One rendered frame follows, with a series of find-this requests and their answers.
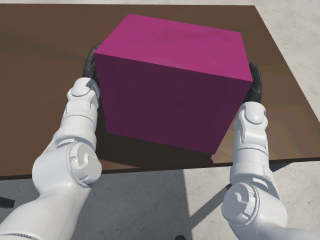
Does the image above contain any table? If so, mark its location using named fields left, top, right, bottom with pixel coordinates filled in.
left=0, top=3, right=320, bottom=209

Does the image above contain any left robot forearm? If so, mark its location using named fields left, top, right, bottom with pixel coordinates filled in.
left=32, top=77, right=100, bottom=186

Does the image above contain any robot left hand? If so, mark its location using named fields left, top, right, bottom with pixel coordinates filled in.
left=82, top=43, right=102, bottom=88

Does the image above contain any robot right upper arm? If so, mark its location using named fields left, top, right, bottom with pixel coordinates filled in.
left=221, top=182, right=320, bottom=240

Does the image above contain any carton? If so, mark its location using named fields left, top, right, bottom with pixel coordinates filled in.
left=94, top=14, right=253, bottom=155

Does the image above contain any robot left upper arm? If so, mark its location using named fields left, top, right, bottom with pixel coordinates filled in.
left=0, top=142, right=102, bottom=240

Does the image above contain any right robot forearm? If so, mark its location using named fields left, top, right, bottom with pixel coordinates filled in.
left=229, top=101, right=283, bottom=203

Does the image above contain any robot right hand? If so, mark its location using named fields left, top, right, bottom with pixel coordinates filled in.
left=242, top=61, right=262, bottom=104

